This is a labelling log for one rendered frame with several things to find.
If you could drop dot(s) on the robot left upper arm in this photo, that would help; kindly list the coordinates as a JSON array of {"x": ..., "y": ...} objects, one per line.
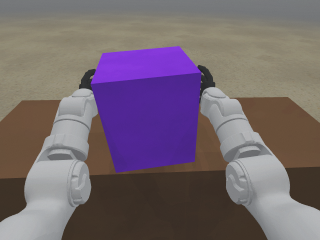
[{"x": 54, "y": 189}]

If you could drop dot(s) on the right robot forearm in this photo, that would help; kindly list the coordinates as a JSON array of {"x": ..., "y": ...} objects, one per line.
[{"x": 236, "y": 136}]

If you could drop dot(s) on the pedestal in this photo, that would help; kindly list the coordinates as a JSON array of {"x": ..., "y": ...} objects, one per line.
[{"x": 187, "y": 201}]

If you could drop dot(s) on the right robot hand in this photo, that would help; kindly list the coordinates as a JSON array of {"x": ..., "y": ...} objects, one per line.
[{"x": 207, "y": 80}]

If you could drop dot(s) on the carton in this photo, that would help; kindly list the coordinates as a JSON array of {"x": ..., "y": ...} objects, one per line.
[{"x": 148, "y": 103}]

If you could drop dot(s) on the robot right upper arm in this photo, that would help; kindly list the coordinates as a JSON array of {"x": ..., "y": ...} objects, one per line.
[{"x": 260, "y": 183}]

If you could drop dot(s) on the left robot hand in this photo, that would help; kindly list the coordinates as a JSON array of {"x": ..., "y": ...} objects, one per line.
[{"x": 86, "y": 81}]

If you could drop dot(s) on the left robot forearm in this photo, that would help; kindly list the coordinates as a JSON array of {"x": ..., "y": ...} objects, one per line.
[{"x": 71, "y": 127}]

